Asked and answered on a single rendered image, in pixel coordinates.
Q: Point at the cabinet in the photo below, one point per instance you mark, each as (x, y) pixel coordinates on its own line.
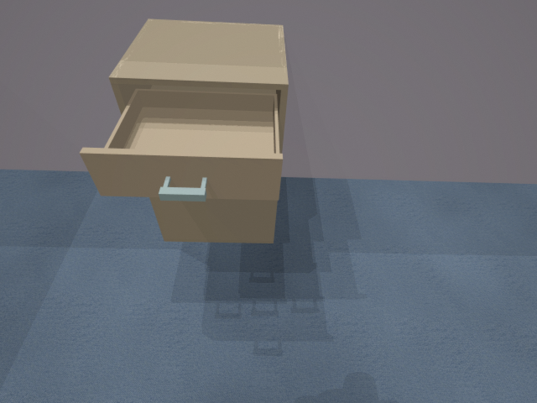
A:
(208, 57)

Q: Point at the drawer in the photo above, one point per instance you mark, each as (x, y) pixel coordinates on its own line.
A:
(230, 138)

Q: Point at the handle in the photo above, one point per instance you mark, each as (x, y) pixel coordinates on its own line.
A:
(186, 194)

